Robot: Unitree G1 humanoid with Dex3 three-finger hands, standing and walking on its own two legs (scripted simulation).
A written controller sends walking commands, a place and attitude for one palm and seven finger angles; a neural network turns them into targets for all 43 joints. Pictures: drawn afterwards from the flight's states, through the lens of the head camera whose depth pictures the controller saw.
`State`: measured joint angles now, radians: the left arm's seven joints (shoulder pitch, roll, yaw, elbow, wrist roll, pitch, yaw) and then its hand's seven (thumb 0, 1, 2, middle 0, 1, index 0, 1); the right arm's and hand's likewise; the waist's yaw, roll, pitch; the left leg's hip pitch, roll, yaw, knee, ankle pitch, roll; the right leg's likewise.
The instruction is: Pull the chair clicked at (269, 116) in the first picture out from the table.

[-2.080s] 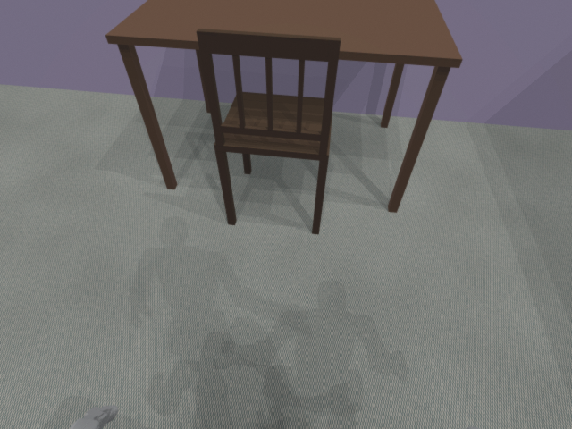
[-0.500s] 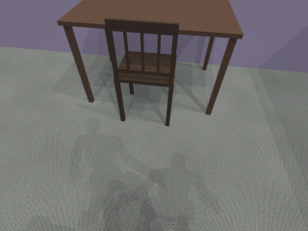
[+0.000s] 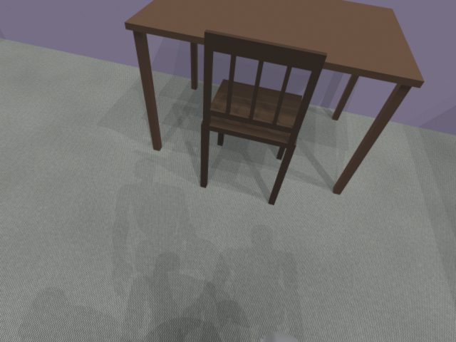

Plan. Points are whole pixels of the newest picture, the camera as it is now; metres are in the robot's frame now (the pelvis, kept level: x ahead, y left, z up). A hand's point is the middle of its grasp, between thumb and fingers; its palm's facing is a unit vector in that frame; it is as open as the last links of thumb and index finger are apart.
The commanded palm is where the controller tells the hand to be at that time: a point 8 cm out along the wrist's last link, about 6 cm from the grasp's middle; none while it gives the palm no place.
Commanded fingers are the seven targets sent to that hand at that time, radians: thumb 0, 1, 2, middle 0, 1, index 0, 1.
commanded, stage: walk to a spot facing it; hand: left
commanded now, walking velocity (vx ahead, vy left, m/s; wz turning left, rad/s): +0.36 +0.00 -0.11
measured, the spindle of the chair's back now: (255, 91) +0.97 -0.07 -0.11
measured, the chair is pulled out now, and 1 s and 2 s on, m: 0.00 0.00 0.00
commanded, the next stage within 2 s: turn to face it in 0.20 s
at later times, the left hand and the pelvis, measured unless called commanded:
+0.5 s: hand (166, 275) +0.29 +0.15 -0.18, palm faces +0.02 -0.98 -0.21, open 7.3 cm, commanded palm none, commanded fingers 0.00 0.90 0.90 -0.20 -0.30 -0.20 -0.30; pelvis +0.21 -0.03 -0.02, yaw -3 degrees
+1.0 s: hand (161, 251) +0.35 +0.17 -0.18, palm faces -0.10 -0.99 -0.14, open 7.4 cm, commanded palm none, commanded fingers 0.00 0.90 0.90 -0.20 -0.30 -0.20 -0.30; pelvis +0.32 +0.00 +0.00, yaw -10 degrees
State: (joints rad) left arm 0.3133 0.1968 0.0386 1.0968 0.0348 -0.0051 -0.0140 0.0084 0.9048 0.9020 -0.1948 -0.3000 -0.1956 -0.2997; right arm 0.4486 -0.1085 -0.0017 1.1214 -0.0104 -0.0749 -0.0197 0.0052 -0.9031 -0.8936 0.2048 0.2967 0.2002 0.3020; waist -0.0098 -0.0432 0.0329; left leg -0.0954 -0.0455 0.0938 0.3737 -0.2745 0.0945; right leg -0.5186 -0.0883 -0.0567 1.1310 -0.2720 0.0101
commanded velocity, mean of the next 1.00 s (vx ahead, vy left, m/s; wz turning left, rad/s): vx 0.19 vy -0.01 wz -0.17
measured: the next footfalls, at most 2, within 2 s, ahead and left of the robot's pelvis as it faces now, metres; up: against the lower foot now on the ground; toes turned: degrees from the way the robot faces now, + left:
right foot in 0.36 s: +0.31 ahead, -0.09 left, +0.00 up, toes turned -8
left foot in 0.80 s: +0.34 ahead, +0.10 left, +0.00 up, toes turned -2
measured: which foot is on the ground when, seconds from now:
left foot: down 0.00-0.34, up 0.36-0.78, down 0.80-1.00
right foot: up 0.00-0.34, down 0.36-0.82, up 0.84-1.00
